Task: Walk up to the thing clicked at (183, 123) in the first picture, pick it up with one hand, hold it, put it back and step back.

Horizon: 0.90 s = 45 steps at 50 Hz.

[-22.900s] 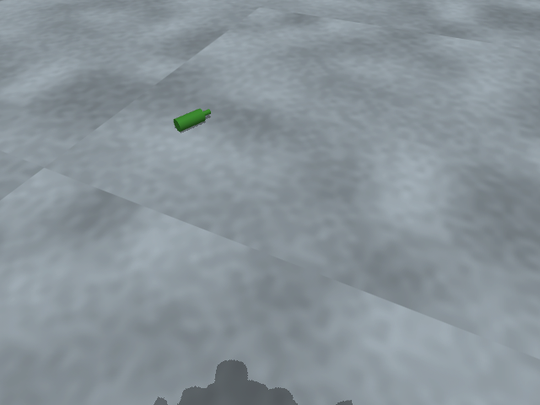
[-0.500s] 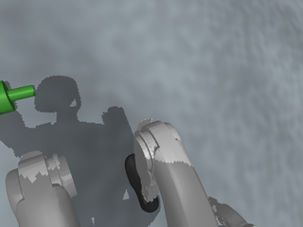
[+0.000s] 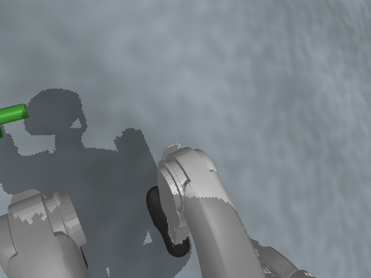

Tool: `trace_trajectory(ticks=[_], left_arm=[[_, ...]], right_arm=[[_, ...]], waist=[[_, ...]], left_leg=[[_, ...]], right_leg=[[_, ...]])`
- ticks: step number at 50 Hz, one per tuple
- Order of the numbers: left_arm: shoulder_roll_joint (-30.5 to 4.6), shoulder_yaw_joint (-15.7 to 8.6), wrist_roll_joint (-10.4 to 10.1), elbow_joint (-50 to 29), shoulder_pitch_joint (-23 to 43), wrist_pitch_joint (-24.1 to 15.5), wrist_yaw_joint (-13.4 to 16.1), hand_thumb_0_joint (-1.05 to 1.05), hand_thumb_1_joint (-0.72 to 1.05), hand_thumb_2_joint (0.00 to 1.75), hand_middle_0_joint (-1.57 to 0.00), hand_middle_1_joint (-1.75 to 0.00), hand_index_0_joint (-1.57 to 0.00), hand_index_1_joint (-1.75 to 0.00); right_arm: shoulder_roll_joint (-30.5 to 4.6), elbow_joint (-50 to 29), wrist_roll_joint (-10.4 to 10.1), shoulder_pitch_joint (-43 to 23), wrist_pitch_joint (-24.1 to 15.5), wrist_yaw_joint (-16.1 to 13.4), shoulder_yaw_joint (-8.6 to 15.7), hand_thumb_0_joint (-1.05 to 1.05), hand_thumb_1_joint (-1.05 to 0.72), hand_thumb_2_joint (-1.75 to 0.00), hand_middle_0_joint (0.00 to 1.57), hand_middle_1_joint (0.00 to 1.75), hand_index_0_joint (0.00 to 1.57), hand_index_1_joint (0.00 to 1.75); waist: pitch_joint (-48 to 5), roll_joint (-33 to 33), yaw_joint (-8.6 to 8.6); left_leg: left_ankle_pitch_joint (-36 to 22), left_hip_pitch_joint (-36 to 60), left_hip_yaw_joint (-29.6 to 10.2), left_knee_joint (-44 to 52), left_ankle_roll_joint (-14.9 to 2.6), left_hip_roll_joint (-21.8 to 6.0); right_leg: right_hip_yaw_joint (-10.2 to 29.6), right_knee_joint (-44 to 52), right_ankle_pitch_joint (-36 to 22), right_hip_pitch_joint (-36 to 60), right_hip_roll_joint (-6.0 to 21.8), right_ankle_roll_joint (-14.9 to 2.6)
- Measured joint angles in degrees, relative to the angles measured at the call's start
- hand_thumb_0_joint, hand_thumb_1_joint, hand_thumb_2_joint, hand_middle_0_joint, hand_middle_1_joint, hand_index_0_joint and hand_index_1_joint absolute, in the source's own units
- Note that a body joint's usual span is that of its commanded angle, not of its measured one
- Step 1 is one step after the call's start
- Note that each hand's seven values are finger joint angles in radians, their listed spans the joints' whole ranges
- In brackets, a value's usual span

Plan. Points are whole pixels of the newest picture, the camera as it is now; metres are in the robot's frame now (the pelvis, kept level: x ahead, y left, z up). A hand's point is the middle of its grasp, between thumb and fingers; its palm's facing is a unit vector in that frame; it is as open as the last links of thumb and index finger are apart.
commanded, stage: close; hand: left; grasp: from above
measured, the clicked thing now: out of the picture +0.46 +0.29 -0.26
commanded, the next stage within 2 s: settle in 1.22 s
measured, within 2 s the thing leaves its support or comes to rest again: leaves its support in 1.64 s
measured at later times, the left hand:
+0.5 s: hand out of the picture +0.43 +0.32 -0.23, palm faces -0.43 -0.13 -0.89, open 11.4 cm
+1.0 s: hand out of the picture +0.43 +0.32 -0.23, palm faces -0.43 -0.14 -0.89, open 11.1 cm
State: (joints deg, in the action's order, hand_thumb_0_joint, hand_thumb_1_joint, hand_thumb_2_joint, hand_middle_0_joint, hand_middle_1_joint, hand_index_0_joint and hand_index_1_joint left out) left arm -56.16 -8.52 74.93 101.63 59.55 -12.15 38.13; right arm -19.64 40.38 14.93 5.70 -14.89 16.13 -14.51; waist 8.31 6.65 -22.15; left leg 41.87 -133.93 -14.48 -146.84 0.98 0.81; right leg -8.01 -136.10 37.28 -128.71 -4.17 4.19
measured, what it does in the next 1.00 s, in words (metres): stands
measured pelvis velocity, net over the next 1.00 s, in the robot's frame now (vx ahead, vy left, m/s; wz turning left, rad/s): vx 0.00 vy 0.00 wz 0.00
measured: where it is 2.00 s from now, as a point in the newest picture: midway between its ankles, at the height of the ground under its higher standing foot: (129, 259)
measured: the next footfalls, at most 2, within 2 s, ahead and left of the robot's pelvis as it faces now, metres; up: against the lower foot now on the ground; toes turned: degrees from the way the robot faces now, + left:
none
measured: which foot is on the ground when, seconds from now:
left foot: down 0.00-1.00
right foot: down 0.00-1.00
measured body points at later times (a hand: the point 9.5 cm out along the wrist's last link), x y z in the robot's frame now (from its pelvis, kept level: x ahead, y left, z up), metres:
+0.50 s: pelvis -0.01 +0.00 +0.00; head +0.25 +0.12 +0.35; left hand +0.44 +0.32 -0.18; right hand +0.05 -0.26 -0.05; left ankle +0.06 +0.13 -0.27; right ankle +0.12 -0.13 -0.27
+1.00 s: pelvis +0.00 +0.00 +0.01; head +0.26 +0.12 +0.35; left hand +0.45 +0.33 -0.18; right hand +0.05 -0.26 -0.05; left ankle +0.06 +0.13 -0.27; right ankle +0.12 -0.13 -0.27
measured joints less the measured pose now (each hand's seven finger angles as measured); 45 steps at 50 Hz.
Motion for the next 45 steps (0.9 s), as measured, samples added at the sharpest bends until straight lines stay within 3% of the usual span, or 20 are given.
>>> trace_trajectory(ticks=[7, 14, 22, 31, 45], left_arm=[[-0.2, 0.6, -1.2, -2.1, -0.9, -0.6, -2.3, 0.00, -0.24, 0.87, -0.25, -0.99, -0.27, -0.96], [0.3, 1.8, -1.1, -2.3, -1.7, -2.3, -2.8, 0.00, -0.18, 0.85, -0.29, -0.97, -0.31, -0.94], [-0.1, 1.9, 0.3, -1.0, -1.7, -3.5, -0.9, 0.01, -0.13, 0.81, -0.33, -0.94, -0.35, -0.90], [0.5, 3.9, 0.2, -0.6, -0.8, -2.3, 0.9, 0.00, -0.12, 0.74, -0.39, -0.89, -0.39, -0.85], [-0.5, 2.0, -0.1, 0.3, 0.1, -1.4, -0.1, 0.01, -0.11, 0.64, -0.47, -0.80, -0.49, -0.76]], right_arm=[[-0.1, 0.3, -0.1, 0.4, 0.3, 0.0, 0.1, 0.01, -0.90, -0.90, 0.20, 0.30, 0.20, 0.30], [-0.1, 0.0, -0.4, 0.7, 1.5, -0.3, 0.0, 0.01, -0.90, -0.90, 0.20, 0.30, 0.20, 0.30], [-0.3, -0.7, -0.3, 0.3, 1.6, -0.7, -0.6, 0.01, -0.90, -0.90, 0.20, 0.30, 0.20, 0.30], [-0.3, -0.2, -0.3, -0.1, 0.8, -1.4, -0.5, 0.01, -0.90, -0.90, 0.20, 0.30, 0.20, 0.30], [-0.9, -1.5, -0.5, -0.2, -0.1, -0.8, -0.7, 0.01, -0.90, -0.90, 0.20, 0.30, 0.20, 0.30]], waist=[[0.2, -0.2, 0.54], [-0.1, -0.6, 0.90], [0.3, 0.1, 0.64], [0.0, 0.3, 0.76], [0.4, 0.1, 0.02]], left_leg=[[0.2, 0.5, -0.3, 0.1, 0.23, 0.1], [0.1, 0.8, -0.5, 0.5, 0.35, 0.1], [-0.6, 1.1, -0.4, 0.6, 0.19, -0.1], [-0.9, 0.8, -0.2, 1.0, -0.22, -0.3], [-0.7, 1.0, -0.1, 1.0, -0.35, -0.3]], right_leg=[[-0.2, 0.1, 0.3, 0.5, 0.2, 0.00], [-0.4, 0.6, 0.1, 0.9, 0.2, -0.21], [-0.4, 0.8, -0.8, 1.0, -0.1, 0.12], [-0.3, 1.4, -1.1, 1.0, -0.2, -0.14], [-0.2, 1.4, -0.8, 1.2, 0.0, 0.14]])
